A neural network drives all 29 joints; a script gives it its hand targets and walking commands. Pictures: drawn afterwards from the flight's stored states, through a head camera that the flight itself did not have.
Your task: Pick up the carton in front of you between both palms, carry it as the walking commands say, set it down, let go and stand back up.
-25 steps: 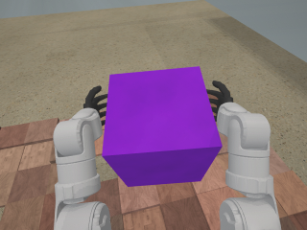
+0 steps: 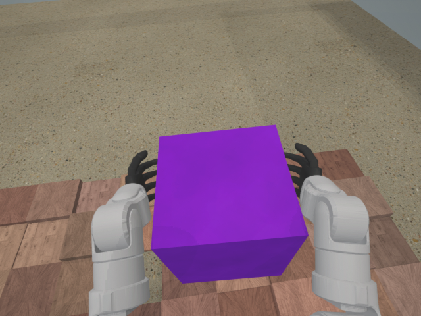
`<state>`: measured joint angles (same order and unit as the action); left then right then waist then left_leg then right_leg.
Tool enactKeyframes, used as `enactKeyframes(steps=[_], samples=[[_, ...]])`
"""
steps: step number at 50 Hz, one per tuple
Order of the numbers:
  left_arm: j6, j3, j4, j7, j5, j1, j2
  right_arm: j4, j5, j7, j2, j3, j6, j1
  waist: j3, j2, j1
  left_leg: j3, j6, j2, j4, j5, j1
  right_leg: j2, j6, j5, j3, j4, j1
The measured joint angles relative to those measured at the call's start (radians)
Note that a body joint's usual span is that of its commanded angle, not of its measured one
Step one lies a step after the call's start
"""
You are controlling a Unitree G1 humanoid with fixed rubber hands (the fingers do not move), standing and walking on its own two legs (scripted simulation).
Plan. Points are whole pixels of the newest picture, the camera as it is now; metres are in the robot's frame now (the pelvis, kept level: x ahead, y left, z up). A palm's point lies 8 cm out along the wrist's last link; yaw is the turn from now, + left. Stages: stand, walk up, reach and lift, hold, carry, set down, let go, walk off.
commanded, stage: carry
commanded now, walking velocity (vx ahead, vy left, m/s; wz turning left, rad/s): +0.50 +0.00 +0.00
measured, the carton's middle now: (224, 211) +0.32 +0.00 +0.02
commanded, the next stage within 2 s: none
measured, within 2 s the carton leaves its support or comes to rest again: neither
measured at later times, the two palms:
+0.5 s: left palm (154, 67) +0.68 +0.17 +0.13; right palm (272, 66) +0.66 -0.13 +0.13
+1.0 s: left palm (175, 20) +1.00 +0.15 +0.12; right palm (263, 18) +0.98 -0.15 +0.12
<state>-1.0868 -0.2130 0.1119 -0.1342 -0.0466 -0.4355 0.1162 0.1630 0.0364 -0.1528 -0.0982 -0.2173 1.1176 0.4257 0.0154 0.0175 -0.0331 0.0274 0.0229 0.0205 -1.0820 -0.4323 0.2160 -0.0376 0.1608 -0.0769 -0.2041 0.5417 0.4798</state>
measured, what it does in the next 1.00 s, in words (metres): walks ahead: left foot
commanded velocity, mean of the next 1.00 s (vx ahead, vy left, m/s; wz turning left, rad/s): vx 0.50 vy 0.00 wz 0.00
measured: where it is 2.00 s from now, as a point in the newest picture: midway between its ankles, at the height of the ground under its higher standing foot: (219, 143)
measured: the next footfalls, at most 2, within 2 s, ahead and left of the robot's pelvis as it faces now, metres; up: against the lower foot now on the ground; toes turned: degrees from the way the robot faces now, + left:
left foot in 0.44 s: +0.53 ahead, +0.09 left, +0.00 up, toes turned +8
right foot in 1.02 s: +0.88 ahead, -0.10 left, +0.02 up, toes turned -7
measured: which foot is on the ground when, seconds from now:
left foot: up 0.00-0.42, down 0.44-1.00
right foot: down 0.00-0.44, up 0.46-1.00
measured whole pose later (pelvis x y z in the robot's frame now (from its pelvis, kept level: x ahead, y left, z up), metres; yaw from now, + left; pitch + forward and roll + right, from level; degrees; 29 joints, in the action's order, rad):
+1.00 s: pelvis +0.66 +0.01 +0.00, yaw +0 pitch +4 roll +1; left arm -1.15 -0.29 0.00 -0.13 -0.06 -0.53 0.08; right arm 0.00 0.07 -0.16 -0.11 -0.24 1.13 0.53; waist -0.07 -0.02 0.07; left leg 0.14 0.04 0.04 -0.40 -0.47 0.00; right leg 0.06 0.06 -0.03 -0.10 0.64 0.67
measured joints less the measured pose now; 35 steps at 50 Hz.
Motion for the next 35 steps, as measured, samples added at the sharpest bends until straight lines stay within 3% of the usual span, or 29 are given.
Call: enactKeyframes(steps=[3,8,15,20,22,23,25,26,28,31,35], samples=[[-0.011,0.003,0.025,-0.003,0.016,0.029,-0.003,0.032,0.015,0.000,-0.025,0.002,0.008,-0.031,-0.004,-0.019,-0.010,-0.003,0.012,-0.014,-0.140,0.054,0.193,0.005,-0.005,-0.029,0.004,-0.051,-0.070],[-0.010,-0.002,0.044,-0.003,0.034,0.031,-0.009,0.059,0.031,0.002,-0.040,0.008,0.004,-0.040,-0.038,-0.030,-0.015,0.007,-0.001,-0.078,-0.068,0.120,0.420,0.008,-0.025,-0.094,0.025,-0.125,-0.187],[-0.034,0.007,0.037,-0.002,0.026,0.014,-0.013,0.065,0.029,0.002,-0.019,0.022,0.028,-0.040,-0.110,-0.016,0.001,0.058,-0.011,-0.103,0.207,0.279,0.522,0.022,-0.060,-0.212,0.063,-0.191,-0.378],[-0.066,0.009,0.054,-0.002,0.017,0.023,-0.007,0.077,0.026,0.001,-0.012,0.029,0.061,-0.046,-0.125,0.001,0.008,0.135,0.021,-0.055,0.500,0.442,0.436,0.026,-0.101,-0.324,0.083,-0.208,-0.529],[-0.081,0.005,0.085,-0.003,0.022,0.027,-0.012,0.088,0.023,-0.003,-0.013,0.036,0.072,-0.033,-0.114,0.001,0.023,0.178,0.031,-0.022,0.591,0.459,0.343,0.036,-0.117,-0.401,0.090,-0.090,-0.548],[-0.086,0.003,0.097,-0.004,0.028,0.023,-0.023,0.089,0.020,-0.008,-0.016,0.040,0.072,-0.023,-0.109,-0.012,0.042,0.186,0.076,-0.008,0.570,0.398,0.327,0.052,-0.126,-0.431,0.089,0.047,-0.510],[-0.096,-0.001,0.111,-0.008,0.047,0.000,-0.047,0.088,0.009,-0.023,-0.010,0.050,0.073,0.008,-0.077,-0.034,0.066,0.192,0.118,0.002,0.485,0.313,0.337,0.044,-0.130,-0.413,0.157,0.432,-0.344],[-0.103,-0.005,0.118,-0.012,0.055,-0.010,-0.052,0.090,0.000,-0.030,-0.004,0.052,0.079,0.023,-0.058,-0.034,0.073,0.193,0.122,0.002,0.480,0.294,0.324,0.032,-0.121,-0.394,0.181,0.586,-0.259],[-0.117,-0.013,0.122,-0.020,0.055,-0.037,-0.048,0.093,-0.015,-0.035,0.007,0.044,0.092,0.047,-0.033,-0.032,0.080,0.191,0.115,0.005,0.508,0.285,0.283,0.032,-0.106,-0.335,0.196,0.742,-0.110],[-0.126,-0.031,0.108,-0.026,0.041,-0.098,-0.036,0.080,-0.030,-0.037,0.021,0.013,0.101,0.101,-0.015,-0.035,0.076,0.190,0.116,0.013,0.570,0.271,0.216,0.064,-0.106,-0.269,0.201,0.739,0.066],[-0.122,-0.042,0.041,-0.026,0.029,-0.170,-0.055,-0.001,-0.034,-0.036,0.036,-0.013,0.092,0.184,-0.026,-0.039,0.065,0.185,0.109,0.021,0.636,0.240,0.130,0.112,-0.129,-0.197,0.191,0.568,0.200]])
